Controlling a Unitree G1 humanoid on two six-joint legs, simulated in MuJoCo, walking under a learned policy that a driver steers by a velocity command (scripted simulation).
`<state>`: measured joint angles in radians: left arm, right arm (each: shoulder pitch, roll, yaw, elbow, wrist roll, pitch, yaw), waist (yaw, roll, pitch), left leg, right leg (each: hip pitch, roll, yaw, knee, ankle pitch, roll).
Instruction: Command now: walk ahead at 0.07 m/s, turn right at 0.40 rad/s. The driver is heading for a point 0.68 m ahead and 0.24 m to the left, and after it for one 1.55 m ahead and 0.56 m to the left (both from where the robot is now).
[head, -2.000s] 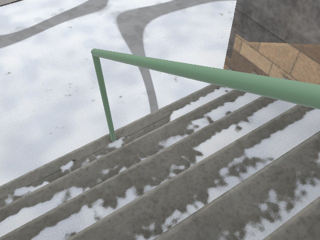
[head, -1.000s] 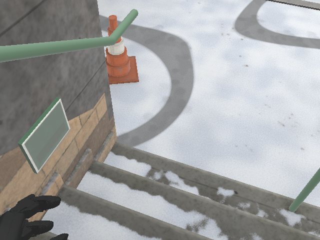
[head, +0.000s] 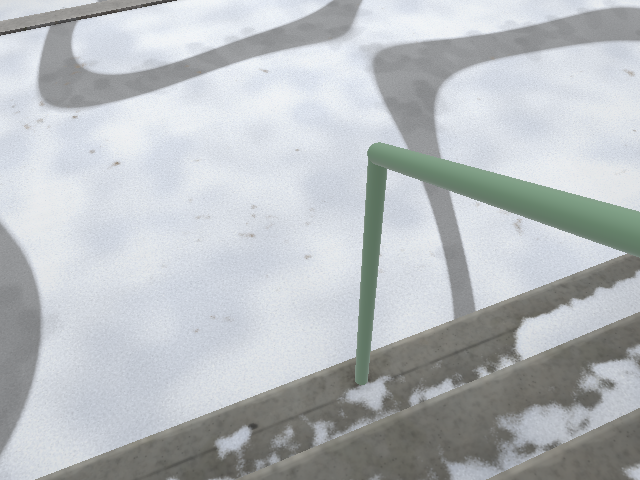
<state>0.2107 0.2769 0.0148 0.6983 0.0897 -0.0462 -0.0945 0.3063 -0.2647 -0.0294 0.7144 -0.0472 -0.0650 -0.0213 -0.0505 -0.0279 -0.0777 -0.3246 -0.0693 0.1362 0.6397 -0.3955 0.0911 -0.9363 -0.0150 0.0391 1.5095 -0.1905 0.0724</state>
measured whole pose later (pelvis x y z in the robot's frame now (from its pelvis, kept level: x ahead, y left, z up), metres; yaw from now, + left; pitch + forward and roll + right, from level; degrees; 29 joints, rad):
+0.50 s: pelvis +0.00 +0.03 +0.00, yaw +15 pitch +3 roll +0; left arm 0.25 0.31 0.06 0.71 0.07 -0.09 0.08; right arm 0.18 -0.29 -0.03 0.65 -0.09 -0.04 0.09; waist 0.06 0.01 -0.03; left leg -0.48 0.01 0.10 0.99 -0.32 -0.02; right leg -0.35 -0.21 -0.19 0.73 -0.40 0.09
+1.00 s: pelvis -0.03 +0.05 -0.01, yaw +36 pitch +2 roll -2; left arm 0.27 0.27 0.01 0.70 0.05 0.01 -0.04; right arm 0.30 -0.25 0.02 0.75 0.00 -0.07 0.04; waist 0.02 -0.02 -0.02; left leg -0.42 -0.19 -0.19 0.81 -0.39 0.11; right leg -0.67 -0.04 0.06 1.41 -0.28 0.15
